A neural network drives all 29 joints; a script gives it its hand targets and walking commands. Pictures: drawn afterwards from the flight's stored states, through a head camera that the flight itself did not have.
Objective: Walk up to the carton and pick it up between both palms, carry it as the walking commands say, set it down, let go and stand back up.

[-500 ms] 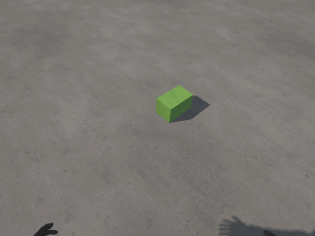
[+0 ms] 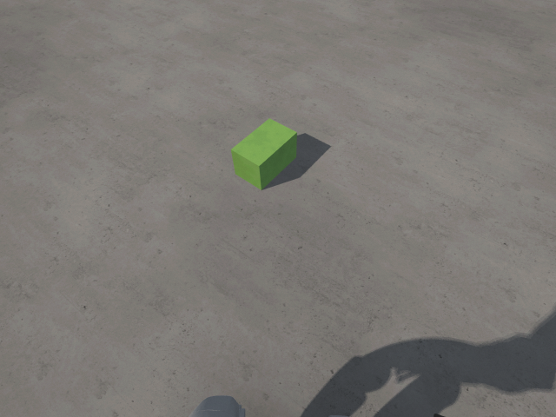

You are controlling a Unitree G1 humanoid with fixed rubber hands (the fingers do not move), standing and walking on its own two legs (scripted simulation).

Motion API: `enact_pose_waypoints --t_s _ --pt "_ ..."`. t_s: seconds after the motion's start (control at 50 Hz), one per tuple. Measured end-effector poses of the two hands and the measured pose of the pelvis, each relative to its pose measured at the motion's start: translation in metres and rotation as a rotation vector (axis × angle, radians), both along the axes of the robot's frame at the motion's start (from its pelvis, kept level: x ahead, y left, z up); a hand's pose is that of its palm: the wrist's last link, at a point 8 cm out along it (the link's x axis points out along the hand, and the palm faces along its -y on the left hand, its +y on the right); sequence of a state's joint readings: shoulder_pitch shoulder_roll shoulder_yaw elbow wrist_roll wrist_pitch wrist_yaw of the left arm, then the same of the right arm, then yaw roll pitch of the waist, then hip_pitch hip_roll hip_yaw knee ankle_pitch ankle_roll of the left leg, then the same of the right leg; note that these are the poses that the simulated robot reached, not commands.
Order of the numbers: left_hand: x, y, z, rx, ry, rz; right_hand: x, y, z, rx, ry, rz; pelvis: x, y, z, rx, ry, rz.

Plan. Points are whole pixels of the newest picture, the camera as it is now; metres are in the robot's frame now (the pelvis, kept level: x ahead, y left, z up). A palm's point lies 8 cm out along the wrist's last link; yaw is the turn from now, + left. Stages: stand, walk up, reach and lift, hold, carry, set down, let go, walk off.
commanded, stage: walk up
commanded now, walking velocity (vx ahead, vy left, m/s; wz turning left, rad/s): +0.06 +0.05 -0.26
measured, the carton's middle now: (265, 153) +1.26 +0.16 -0.69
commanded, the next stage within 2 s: none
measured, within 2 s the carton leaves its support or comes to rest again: neither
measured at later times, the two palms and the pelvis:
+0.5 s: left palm (104, 373) +0.18 +0.29 -0.11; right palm out of the picture +0.10 -0.22 -0.11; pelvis +0.06 +0.04 +0.01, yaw -8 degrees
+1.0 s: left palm (91, 325) +0.26 +0.36 -0.13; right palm (403, 373) +0.21 -0.18 -0.11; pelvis +0.15 +0.10 +0.00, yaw -13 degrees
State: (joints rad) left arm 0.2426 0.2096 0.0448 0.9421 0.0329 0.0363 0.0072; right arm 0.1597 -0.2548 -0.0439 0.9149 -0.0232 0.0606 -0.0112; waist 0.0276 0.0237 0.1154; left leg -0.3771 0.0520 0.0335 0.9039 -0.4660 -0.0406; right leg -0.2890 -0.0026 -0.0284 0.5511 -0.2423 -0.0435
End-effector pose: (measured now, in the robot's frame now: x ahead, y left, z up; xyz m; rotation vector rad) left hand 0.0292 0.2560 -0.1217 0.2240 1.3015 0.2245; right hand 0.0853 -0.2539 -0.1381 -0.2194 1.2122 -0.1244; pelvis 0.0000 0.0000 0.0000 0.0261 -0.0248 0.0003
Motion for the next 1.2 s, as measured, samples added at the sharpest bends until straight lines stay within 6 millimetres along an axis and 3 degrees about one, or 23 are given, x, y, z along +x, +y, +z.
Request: enact_pose_waypoints --t_s 0.16,0.3,0.38,0.48,0.58,0.64,0.78,0.88,0.98,1.08,1.2 --pt "0.024 0.014 0.018 0.024 -0.060 -0.014 0.023 0.004 0.022 0.004 -0.071 0.004 0.012 0.005 0.013 0.001 0.019 -0.032" --pt "0.064 0.047 0.007 0.016 -0.109 -0.060 0.052 0.019 0.036 -0.052 -0.186 -0.019 0.029 0.030 0.004 -0.026 0.028 -0.061" --pt "0.100 0.053 0.004 0.001 -0.146 -0.102 0.037 0.027 0.037 -0.064 -0.154 -0.057 0.040 0.041 0.004 -0.017 0.016 -0.084" --pt "0.143 0.042 0.007 -0.029 -0.174 -0.181 0.019 0.031 0.033 -0.058 -0.108 -0.125 0.055 0.045 0.006 -0.014 0.011 -0.129" --pt "0.184 0.022 0.006 -0.024 -0.195 -0.255 0.004 0.028 0.014 -0.025 -0.047 -0.190 0.071 0.041 -0.002 0.004 0.014 -0.168" --pt "0.194 0.020 0.005 0.011 -0.193 -0.273 0.001 0.025 0.000 -0.004 -0.009 -0.211 0.082 0.038 -0.008 0.011 0.018 -0.183" --pt "0.182 0.043 0.018 0.042 -0.078 -0.261 0.043 0.030 0.017 0.002 -0.043 -0.217 0.104 0.047 0.009 0.019 0.032 -0.206" --pt "0.196 0.062 0.014 0.022 -0.075 -0.261 0.086 0.046 0.026 -0.008 -0.096 -0.190 0.122 0.066 0.010 0.014 0.034 -0.212" --pt "0.222 0.094 -0.007 0.012 -0.070 -0.265 0.120 0.070 0.028 -0.050 -0.153 -0.185 0.148 0.094 -0.004 -0.004 0.031 -0.228" --pt "0.264 0.107 -0.007 0.011 -0.079 -0.305 0.107 0.094 0.031 -0.050 -0.113 -0.239 0.166 0.111 0.000 -0.009 0.025 -0.260" --pt "0.316 0.096 0.003 -0.001 -0.132 -0.370 0.079 0.115 0.020 -0.026 -0.015 -0.312 0.183 0.122 0.004 -0.006 0.023 -0.285"
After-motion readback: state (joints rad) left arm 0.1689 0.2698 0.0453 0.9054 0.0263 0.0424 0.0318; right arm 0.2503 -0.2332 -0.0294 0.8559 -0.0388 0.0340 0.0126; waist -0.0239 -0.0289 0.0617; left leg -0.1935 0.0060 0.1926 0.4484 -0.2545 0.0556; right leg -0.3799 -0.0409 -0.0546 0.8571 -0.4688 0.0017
